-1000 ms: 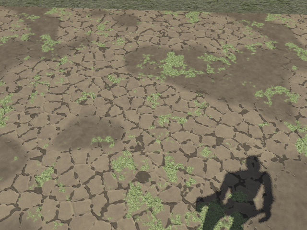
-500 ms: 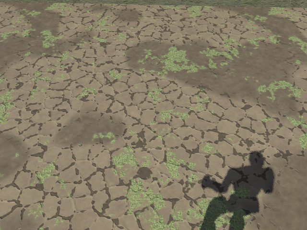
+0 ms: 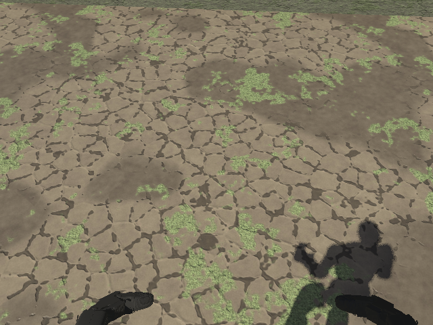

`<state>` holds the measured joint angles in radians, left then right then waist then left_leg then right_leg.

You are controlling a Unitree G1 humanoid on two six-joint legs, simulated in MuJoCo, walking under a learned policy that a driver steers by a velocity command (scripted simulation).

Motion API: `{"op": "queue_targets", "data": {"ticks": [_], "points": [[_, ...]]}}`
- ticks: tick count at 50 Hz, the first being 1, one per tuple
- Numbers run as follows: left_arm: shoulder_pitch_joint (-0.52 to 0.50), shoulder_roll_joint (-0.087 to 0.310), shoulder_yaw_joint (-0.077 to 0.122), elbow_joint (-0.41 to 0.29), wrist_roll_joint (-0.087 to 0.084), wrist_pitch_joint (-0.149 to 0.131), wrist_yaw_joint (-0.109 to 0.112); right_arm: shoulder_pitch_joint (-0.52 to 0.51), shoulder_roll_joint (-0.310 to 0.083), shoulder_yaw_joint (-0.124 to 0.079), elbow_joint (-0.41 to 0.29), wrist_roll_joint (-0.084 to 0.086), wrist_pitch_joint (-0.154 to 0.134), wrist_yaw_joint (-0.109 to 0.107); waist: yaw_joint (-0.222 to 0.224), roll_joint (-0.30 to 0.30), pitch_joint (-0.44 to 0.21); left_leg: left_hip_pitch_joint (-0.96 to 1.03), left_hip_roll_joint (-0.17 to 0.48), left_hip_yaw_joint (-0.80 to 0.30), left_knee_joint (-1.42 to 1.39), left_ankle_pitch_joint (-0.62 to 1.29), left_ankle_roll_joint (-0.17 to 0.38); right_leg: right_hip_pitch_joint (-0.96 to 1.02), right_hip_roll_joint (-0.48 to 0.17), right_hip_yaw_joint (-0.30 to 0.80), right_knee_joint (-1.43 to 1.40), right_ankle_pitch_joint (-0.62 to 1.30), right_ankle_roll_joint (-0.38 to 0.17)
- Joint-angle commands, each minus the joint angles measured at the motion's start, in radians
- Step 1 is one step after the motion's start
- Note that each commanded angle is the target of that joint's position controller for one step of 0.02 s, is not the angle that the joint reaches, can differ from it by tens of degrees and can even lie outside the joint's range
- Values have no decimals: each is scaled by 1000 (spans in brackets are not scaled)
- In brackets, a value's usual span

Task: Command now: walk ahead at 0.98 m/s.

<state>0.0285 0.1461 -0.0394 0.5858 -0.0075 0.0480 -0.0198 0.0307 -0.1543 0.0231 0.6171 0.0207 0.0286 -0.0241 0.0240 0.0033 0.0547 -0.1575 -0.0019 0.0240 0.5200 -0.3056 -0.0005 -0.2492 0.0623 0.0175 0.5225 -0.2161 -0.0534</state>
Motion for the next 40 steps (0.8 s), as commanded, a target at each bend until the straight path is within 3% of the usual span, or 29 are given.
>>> {"op": "queue_targets", "data": {"ticks": [1,3,4,9,17,25,26,31,32,37,38,40], "points": [[-145,101,30,-114,-7,-19,-9,-120,-61,-19,-118,1,-27,12,-9,-51,-108,-55,13,-9,-39,83,-13,32,-128,187,-170,-135,12],[-157,96,28,-122,-6,-22,-11,-109,-58,-18,-122,-2,-32,16,-15,-47,-123,-53,16,-11,-40,82,-9,28,-123,175,-165,-137,14],[-188,94,27,-135,-21,-29,-14,-134,-68,-23,-134,7,-34,20,-23,-29,-128,-53,23,-21,-55,81,-5,26,-116,167,-156,-139,9],[-180,82,23,-135,-9,-43,-22,-159,-92,-23,-161,8,-42,27,-9,31,-143,-106,50,-71,-117,19,6,92,-84,95,-73,-21,22],[-200,92,23,-135,-8,-49,-28,-166,-104,-25,-192,9,-41,37,-14,-29,-127,-94,46,-70,-100,45,-1,68,-97,109,-83,-27,22],[-203,90,25,-130,-9,-53,-32,-176,-104,-27,-200,8,-44,41,-14,-4,-144,-78,50,-75,-101,75,2,95,-96,99,-65,27,23],[-181,91,25,-120,7,-50,-30,-149,-96,-24,-192,1,-45,36,-13,-19,-153,-77,43,-66,-86,82,-2,109,-99,98,-58,41,30],[-179,92,28,-115,1,-45,-30,-149,-97,-26,-192,2,-45,32,-14,-8,-143,-77,42,-62,-79,104,-2,106,-101,98,-50,59,27],[-167,74,22,-106,7,-43,-19,-133,-83,-22,-176,-7,-41,20,-8,-5,-151,-55,45,-69,-86,127,-6,123,-89,91,-50,89,30],[-149,75,26,-87,6,-39,-8,-129,-89,-25,-167,-4,-32,10,-6,5,-134,-49,42,-68,-93,151,-6,145,-84,79,-35,150,30],[-137,67,19,-89,12,-42,-4,-120,-80,-20,-164,-20,-27,9,-13,20,-121,-38,45,-61,-83,185,-11,126,-81,80,-33,196,33],[-135,67,19,-85,14,-45,1,-101,-78,-19,-155,-19,-24,7,-19,4,-132,-30,44,-60,-76,201,-13,138,-80,76,-26,228,32]]}}
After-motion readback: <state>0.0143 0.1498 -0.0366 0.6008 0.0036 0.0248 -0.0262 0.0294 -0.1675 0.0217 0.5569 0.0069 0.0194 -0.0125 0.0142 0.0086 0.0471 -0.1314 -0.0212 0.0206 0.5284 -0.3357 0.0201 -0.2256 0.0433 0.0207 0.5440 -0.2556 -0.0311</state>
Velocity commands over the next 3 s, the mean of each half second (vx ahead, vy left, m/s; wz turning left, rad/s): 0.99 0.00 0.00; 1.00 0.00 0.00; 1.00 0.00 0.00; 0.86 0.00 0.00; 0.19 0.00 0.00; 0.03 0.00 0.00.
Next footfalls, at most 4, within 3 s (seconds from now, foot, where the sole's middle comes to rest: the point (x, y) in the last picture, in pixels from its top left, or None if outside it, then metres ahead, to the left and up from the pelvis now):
none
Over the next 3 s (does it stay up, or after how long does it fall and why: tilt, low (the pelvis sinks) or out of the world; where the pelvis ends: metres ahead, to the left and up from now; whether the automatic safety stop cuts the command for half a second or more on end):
stays up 0.06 0.02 0.01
